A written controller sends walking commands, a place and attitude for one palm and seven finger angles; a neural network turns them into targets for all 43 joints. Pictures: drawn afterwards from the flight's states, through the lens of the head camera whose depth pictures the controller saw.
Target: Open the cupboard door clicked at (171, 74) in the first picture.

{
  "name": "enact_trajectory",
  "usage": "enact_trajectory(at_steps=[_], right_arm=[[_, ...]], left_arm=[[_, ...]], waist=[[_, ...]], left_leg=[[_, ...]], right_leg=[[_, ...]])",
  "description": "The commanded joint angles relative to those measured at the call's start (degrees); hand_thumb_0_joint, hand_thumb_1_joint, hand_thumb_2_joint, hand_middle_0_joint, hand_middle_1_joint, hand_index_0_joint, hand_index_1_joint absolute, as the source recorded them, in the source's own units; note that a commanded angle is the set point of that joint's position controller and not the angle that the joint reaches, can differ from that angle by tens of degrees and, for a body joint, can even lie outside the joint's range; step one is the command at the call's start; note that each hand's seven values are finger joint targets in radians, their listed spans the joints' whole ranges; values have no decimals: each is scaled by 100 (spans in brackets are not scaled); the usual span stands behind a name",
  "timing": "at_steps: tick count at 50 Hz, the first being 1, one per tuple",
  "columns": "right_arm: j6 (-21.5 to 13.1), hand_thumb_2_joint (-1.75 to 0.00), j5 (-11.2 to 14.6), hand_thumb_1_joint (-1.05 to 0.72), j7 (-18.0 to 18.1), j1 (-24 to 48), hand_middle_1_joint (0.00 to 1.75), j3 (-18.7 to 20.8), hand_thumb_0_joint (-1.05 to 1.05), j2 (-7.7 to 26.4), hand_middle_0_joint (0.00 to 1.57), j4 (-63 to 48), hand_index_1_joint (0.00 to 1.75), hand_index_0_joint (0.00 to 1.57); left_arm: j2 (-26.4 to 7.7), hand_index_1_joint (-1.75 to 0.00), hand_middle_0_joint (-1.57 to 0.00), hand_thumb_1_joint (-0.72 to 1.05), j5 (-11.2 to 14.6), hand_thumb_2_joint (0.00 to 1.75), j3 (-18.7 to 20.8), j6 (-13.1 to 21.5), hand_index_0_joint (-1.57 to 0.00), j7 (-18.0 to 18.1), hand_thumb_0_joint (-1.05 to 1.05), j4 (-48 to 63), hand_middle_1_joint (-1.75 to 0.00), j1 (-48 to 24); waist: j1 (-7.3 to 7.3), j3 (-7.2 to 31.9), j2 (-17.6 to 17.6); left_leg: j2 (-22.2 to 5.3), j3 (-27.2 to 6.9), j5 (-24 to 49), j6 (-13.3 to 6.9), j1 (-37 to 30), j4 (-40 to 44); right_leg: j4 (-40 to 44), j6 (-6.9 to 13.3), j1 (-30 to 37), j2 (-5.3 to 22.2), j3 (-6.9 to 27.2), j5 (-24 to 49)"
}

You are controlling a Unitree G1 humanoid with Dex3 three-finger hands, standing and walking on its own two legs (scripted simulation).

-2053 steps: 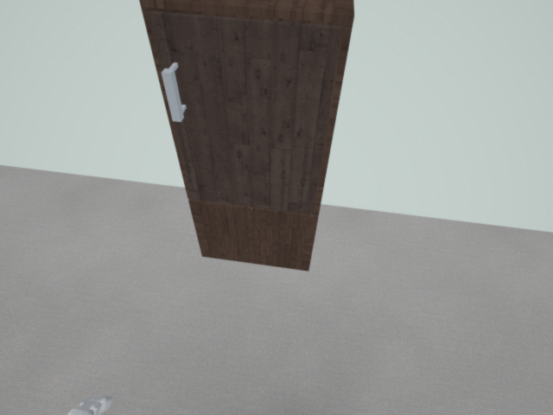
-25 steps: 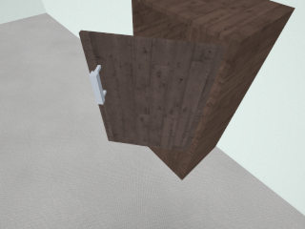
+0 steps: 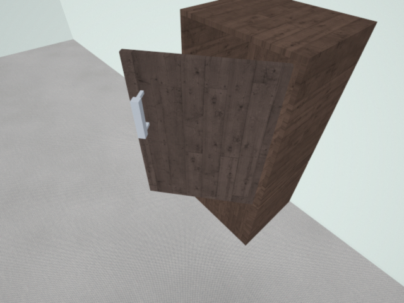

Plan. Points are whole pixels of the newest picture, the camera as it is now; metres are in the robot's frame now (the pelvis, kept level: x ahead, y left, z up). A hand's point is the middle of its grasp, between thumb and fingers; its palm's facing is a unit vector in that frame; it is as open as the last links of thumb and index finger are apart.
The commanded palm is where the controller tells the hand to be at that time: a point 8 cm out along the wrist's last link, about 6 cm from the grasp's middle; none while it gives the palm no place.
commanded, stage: look again from close up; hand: left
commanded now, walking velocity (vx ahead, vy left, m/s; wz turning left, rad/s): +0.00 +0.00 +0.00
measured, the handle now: (142, 114) +0.59 +0.21 +0.05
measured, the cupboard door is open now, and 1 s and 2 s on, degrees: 39 39 39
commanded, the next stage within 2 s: shuffle to correct the standing spot in 0.08 s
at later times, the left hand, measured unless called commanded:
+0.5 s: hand out of the picture -0.03 +0.17 -0.18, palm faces +0.04 -0.99 -0.14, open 7.4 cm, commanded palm none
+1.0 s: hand out of the picture +0.10 +0.19 -0.17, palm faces -0.05 -0.97 -0.23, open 7.3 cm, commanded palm none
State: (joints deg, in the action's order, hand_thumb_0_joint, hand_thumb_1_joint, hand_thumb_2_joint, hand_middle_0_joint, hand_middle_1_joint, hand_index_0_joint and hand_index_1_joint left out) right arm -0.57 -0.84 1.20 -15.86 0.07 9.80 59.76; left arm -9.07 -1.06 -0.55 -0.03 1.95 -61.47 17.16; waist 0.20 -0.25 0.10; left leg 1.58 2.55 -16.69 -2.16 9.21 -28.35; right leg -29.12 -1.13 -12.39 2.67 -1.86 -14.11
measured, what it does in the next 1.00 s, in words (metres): stands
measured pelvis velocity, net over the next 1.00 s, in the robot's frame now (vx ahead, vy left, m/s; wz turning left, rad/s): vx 0.02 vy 0.02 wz -0.10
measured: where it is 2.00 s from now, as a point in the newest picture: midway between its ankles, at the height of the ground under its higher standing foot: outside the picture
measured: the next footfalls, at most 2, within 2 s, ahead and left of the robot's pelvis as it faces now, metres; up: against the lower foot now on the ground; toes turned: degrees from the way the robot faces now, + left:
none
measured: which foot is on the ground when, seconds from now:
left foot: down 0.00-1.00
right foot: down 0.00-1.00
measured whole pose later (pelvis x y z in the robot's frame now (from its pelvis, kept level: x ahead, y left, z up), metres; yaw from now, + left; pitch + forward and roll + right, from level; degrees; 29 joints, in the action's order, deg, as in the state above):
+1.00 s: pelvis +0.02 +0.02 +0.00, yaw -6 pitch -2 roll +0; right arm -0.4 -0.8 2.6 -16.7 1.3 7.2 61.2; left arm -9.0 -0.8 2.2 -0.9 2.7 -56.6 12.4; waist -0.8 -4.0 -0.3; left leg 1.5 8.2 -19.8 -3.4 7.3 -28.5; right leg -31.6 -2.4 -13.7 2.8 1.3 -16.1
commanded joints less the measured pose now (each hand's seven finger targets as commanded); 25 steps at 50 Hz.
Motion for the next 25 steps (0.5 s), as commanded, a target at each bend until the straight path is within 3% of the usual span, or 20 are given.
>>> enact_trajectory(at_steps=[1, 9, 13, 16, 19, 22, 25], right_arm=[[-100, -90, -2, -90, 15, -263, 30, 95, 0, 602, 20, -246, 30, 20], [-102, -90, 19, -90, 5, -419, 30, 78, 0, 505, 20, -103, 30, 20], [-16, -90, -16, -90, -14, -649, 30, 68, 0, 451, 20, 16, 30, 20], [38, -90, -38, -90, -44, -772, 30, 70, 0, 353, 20, 22, 30, 20], [29, -90, -46, -90, -53, -933, 30, 83, 0, 280, 20, 54, 30, 20], [-38, -90, -40, -90, -49, -1125, 30, 87, 0, 285, 20, 85, 30, 20], [-103, -90, -22, -90, -13, -1233, 30, 127, 0, 559, 20, 49, 30, 20]], left_arm=[[-563, -30, -20, 90, -5, 90, 74, 82, -20, 3, 0, 209, -30, 330], [-547, -30, -20, 90, 4, 90, 84, 117, -20, -4, 0, 215, -30, 458], [-605, -30, -20, 90, -18, 90, 138, 99, -20, 3, 0, 217, -30, 589], [-727, -30, -20, 90, -7, 90, 231, 81, -20, 0, 0, 241, -30, 657], [-769, -30, -20, 90, -9, 90, 318, 74, -20, 13, 0, 303, -30, 629], [-660, -30, -20, 90, -25, 90, 332, 58, -20, -1, 0, 361, -30, 527], [-348, -30, -20, 90, -68, 90, 281, 43, -20, -34, 0, 430, -30, 464]], waist=[[-5, -715, 8], [5, -611, 65], [19, -590, 169], [23, -692, 585], [-38, -691, 647], [-55, -730, 71], [-37, -832, -836]], left_leg=[[-615, -781, -644, -27, 967, 1143], [-584, -700, -550, -4, 957, 1090], [-403, -382, -878, 34, 917, 687], [-220, -82, -827, 91, 998, 152], [-209, 43, -593, 111, 800, -89], [-368, -82, -581, 70, 596, 441], [-1011, -813, -1008, -204, 731, 1342]], right_leg=[[660, 281, -105, 266, 466, -367], [825, 282, -81, 330, 526, -443], [1031, 420, -255, 452, 861, -1517], [1395, 615, -492, 747, 1375, -2292], [1505, 753, -734, 902, 1591, -2323], [911, 679, -822, 552, 1138, -1655], [-228, 493, -734, -56, 290, -719]])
